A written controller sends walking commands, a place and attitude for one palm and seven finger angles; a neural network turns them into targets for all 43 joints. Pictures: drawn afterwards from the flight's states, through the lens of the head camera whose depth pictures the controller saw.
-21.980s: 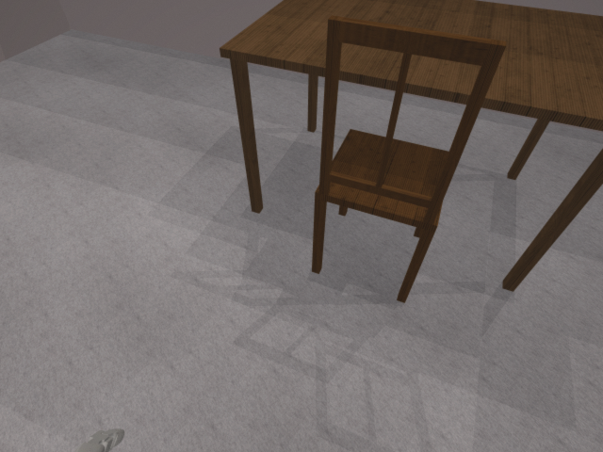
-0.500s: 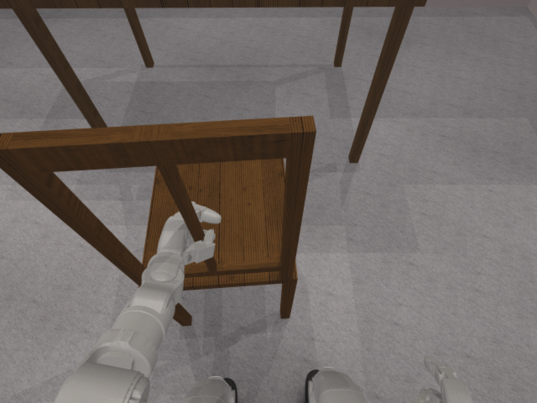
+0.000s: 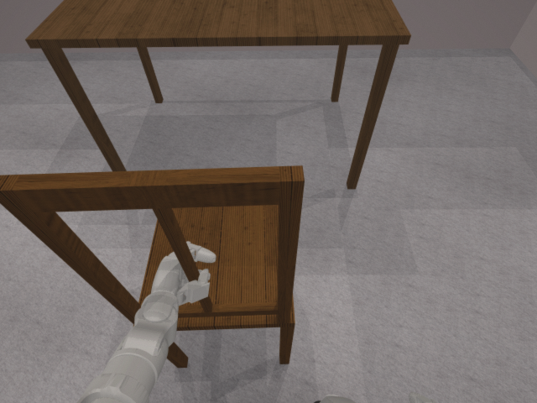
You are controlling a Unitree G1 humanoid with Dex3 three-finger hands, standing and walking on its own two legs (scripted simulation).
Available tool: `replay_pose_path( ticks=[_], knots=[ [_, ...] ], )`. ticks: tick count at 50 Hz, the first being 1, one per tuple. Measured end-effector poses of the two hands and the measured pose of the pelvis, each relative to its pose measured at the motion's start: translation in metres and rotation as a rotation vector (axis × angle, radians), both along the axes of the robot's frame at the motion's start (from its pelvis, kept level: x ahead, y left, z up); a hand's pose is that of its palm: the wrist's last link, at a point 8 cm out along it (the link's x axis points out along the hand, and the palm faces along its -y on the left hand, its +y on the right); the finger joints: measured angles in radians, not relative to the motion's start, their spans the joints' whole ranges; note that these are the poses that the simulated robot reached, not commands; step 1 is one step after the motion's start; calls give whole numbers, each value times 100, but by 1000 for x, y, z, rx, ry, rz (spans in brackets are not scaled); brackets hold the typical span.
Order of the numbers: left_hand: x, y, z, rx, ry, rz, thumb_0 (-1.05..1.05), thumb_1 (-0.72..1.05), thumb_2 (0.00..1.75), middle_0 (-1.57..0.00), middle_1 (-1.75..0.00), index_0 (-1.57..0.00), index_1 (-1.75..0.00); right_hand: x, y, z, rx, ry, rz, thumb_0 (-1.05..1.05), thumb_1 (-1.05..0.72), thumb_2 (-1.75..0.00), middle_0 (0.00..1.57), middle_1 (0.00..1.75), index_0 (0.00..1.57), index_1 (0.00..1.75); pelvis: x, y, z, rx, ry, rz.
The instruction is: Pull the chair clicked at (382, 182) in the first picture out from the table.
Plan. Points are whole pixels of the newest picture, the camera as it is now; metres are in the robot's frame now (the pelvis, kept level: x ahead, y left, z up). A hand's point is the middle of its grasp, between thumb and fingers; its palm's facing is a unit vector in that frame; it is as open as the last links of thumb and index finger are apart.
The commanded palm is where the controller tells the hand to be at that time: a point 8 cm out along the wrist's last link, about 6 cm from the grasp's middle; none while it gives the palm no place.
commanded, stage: stop walking, hand still on the chair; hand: left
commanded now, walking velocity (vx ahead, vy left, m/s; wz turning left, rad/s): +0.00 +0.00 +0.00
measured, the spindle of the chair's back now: (190, 269) +0.33 +0.15 -0.04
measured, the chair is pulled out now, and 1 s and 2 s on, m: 0.58 0.58 0.58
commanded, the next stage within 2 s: open the thumb and straighten the fingers in 0.68 s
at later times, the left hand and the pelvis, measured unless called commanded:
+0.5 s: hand (204, 285) +0.31 +0.12 -0.05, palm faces -0.03 -0.98 -0.20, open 5.1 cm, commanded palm +0.29 +0.18 -0.04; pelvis +0.04 +0.00 +0.01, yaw -1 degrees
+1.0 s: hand (202, 281) +0.31 +0.13 -0.05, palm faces -0.06 -0.98 -0.19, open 7.0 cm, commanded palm +0.29 +0.18 -0.03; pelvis +0.03 +0.00 +0.00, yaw +1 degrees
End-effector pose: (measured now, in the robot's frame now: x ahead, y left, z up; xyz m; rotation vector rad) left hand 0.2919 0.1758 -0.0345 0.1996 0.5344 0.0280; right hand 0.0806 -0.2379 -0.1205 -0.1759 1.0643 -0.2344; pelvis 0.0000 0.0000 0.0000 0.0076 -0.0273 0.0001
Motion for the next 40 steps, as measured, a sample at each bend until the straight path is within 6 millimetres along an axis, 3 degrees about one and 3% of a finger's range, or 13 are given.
replay_pose_path(
  ticks=[23, 30, 40],
  knots=[
    [1, 0, 2, 2, 38, 2, 5, 73, 83, -30, -124, -49, -145, 80, -8, 27, -26, -158, 2, 1, -90, -90, 20, 30, 20, 30, 35, 0, 10, 5, 7, -16],
    [1, 0, 2, 0, 38, 1, 5, 73, 83, -29, -125, -49, -145, 81, -4, 28, -18, -147, 1, 1, -90, -90, 20, 30, 20, 30, 37, 1, 10, 4, 7, -17],
    [1, 0, 2, -2, 38, -5, 5, 74, 82, -29, -125, -49, -145, 63, -2, 23, -14, -95, -19, 1, -90, -90, 20, 30, 20, 30, 37, 3, 11, 2, 4, -20]
  ],
)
